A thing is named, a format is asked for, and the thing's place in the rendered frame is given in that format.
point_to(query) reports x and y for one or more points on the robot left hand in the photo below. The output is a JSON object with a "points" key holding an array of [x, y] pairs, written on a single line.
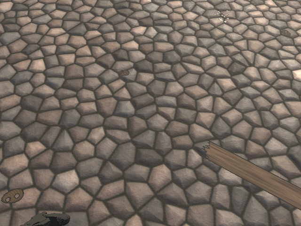
{"points": [[44, 219]]}

